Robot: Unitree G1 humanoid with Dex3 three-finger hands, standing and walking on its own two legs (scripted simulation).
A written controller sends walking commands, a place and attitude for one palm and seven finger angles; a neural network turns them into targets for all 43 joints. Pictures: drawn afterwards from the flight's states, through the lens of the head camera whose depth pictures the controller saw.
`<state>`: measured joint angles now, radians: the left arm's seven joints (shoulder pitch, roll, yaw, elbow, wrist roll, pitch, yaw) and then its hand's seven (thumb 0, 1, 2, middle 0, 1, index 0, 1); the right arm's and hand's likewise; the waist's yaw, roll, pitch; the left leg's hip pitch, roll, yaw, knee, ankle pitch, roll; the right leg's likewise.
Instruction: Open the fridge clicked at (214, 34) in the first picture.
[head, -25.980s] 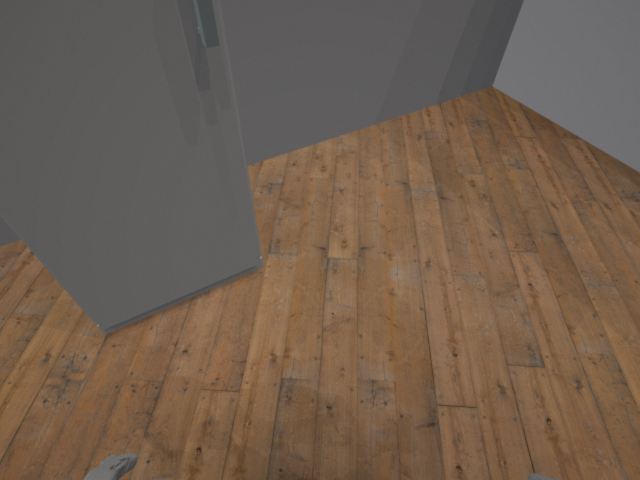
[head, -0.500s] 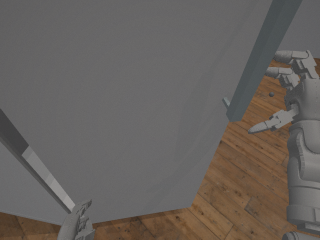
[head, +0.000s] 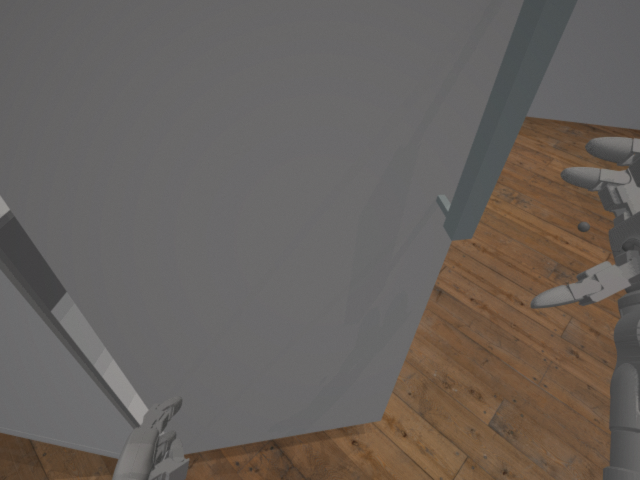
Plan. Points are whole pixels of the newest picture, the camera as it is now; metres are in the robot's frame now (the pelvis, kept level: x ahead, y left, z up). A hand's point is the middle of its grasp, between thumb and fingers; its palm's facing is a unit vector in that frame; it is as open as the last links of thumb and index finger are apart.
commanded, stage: slip the hand off the handle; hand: right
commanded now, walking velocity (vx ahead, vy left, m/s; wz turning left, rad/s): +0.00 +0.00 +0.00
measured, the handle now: (484, 123) +0.41 -0.15 +0.28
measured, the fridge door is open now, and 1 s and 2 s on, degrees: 70 70 70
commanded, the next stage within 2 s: draw the hand back to the body in 0.34 s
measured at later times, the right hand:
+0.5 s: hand (603, 265) +0.26 -0.23 +0.23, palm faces +0.16 +0.98 -0.15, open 14.7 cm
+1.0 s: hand (614, 329) +0.22 -0.25 +0.19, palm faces +0.16 +0.98 -0.13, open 14.5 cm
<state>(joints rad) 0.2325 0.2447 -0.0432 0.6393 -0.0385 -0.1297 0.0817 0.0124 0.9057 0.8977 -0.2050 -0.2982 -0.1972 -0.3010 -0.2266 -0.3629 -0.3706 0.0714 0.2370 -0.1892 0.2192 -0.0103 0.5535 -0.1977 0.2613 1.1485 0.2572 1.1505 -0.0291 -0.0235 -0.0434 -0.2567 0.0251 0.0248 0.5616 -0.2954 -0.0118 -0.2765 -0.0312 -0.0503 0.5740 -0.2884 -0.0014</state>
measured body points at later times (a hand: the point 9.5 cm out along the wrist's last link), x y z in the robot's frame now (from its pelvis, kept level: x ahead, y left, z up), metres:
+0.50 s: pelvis +0.00 +0.01 +0.00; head -0.03 +0.03 +0.45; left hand +0.19 +0.23 -0.07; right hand +0.24 -0.28 +0.24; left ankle +0.00 +0.13 -0.73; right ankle +0.01 -0.12 -0.73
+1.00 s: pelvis +0.00 +0.00 +0.00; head -0.04 +0.02 +0.45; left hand +0.25 +0.20 -0.03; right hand +0.21 -0.30 +0.19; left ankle +0.00 +0.13 -0.73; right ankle +0.01 -0.12 -0.73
